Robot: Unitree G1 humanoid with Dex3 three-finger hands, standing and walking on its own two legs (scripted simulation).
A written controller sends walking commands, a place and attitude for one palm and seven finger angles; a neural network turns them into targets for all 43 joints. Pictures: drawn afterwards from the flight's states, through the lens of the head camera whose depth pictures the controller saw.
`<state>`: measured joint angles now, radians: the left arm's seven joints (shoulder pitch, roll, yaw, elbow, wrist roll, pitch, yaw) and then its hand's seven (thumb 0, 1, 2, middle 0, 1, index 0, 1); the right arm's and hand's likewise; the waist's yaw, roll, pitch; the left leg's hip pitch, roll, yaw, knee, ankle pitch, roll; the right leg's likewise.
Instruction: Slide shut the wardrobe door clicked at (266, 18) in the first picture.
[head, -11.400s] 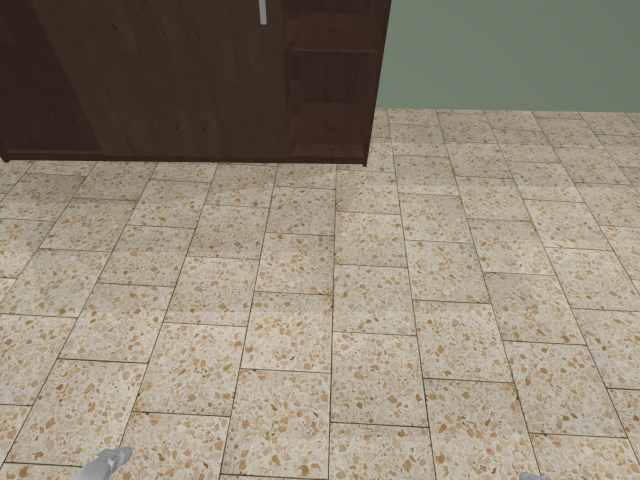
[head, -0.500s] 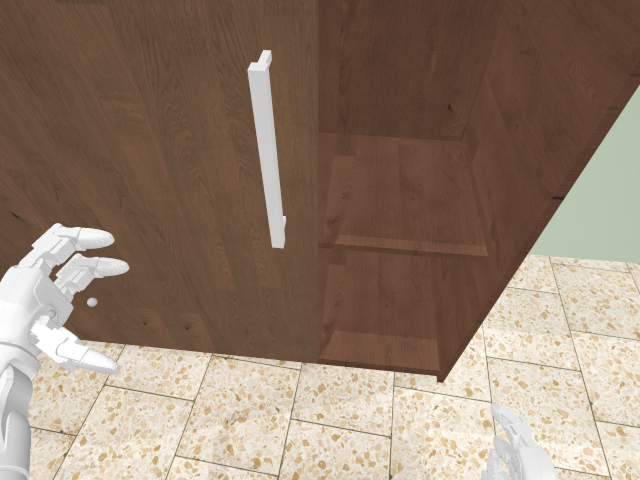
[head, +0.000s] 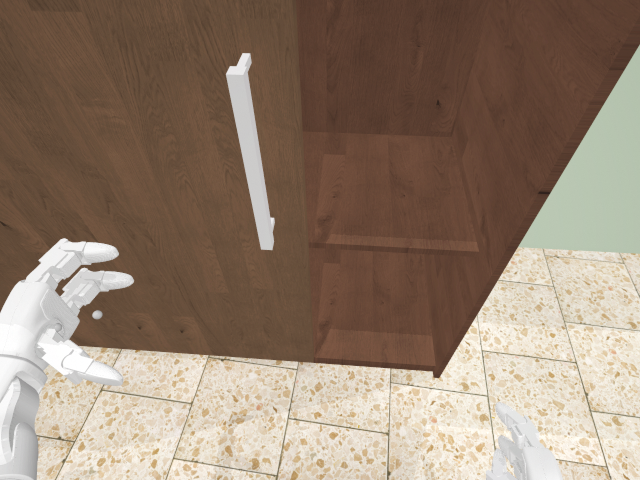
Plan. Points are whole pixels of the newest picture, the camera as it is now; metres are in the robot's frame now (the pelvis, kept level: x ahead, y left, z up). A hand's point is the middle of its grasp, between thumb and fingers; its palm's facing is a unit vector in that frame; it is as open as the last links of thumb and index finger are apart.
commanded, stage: move the hooked fingers beside the handle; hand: left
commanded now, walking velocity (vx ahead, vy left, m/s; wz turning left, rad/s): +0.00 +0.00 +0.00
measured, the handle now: (258, 167) +0.53 +0.13 +0.10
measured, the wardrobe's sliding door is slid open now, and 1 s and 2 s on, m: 0.38 0.38 0.38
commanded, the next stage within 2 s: none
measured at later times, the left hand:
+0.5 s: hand (146, 265) +0.34 +0.24 +0.09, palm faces -0.02 -1.00 -0.03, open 14.0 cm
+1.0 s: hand (177, 238) +0.39 +0.22 +0.09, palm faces -0.02 -1.00 -0.03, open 14.0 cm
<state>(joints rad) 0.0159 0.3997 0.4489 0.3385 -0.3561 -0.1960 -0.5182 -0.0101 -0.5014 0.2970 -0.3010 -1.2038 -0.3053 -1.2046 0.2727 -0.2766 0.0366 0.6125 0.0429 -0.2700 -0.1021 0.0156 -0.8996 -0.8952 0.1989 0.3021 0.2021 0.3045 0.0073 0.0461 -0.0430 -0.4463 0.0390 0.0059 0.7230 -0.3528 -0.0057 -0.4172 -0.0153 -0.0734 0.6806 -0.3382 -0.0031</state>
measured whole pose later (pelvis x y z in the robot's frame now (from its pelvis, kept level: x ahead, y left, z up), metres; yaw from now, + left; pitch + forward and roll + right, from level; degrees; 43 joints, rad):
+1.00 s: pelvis +0.01 +0.00 +0.00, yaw -1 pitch +8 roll -1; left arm -0.38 0.36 0.34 0.64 -0.23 -0.25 -0.35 -0.01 -0.50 0.30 -0.30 -1.20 -0.30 -1.20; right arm 0.30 -0.26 0.02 0.63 0.03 -0.15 -0.07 0.01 -0.90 -0.90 0.20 0.30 0.20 0.30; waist -0.04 0.03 -0.05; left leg -0.51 0.04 0.02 0.73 -0.36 0.00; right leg -0.49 -0.02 -0.05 0.70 -0.35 0.00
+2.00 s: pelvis +0.01 +0.01 -0.02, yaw -3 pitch +15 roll -2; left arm -0.69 0.40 0.39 0.97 -0.14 -0.36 -0.27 -0.01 -0.50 0.30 -0.31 -1.21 -0.30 -1.20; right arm 0.38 -0.26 0.01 0.63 0.01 0.02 -0.02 0.01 -0.90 -0.89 0.20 0.30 0.20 0.30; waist -0.11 0.02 -0.08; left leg -0.69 0.06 0.04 0.84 -0.40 0.01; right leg -0.68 0.00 -0.03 0.78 -0.36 0.01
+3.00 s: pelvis +0.00 +0.01 -0.02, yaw -2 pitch +14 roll -2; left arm -0.72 0.42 0.37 1.00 -0.14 -0.36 -0.27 -0.01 -0.50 0.30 -0.30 -1.20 -0.30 -1.20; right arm 0.36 -0.27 0.01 0.63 0.02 0.02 -0.03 0.01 -0.90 -0.89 0.20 0.30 0.20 0.30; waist -0.11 0.02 -0.07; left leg -0.70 0.05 0.03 0.85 -0.40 0.00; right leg -0.67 0.00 -0.04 0.79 -0.37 0.00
